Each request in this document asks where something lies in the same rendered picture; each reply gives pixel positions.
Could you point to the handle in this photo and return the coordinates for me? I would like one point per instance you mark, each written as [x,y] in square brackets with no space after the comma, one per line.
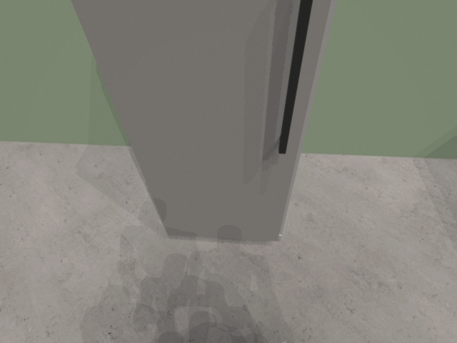
[298,48]

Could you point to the fridge door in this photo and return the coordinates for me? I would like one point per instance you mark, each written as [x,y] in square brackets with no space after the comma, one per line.
[200,88]

